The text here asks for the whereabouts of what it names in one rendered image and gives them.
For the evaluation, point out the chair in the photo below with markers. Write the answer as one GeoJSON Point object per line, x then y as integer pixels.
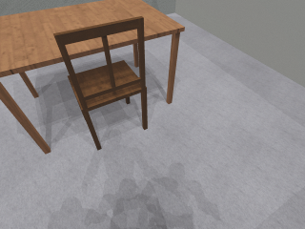
{"type": "Point", "coordinates": [104, 85]}

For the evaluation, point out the table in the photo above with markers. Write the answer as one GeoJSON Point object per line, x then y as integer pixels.
{"type": "Point", "coordinates": [27, 42]}

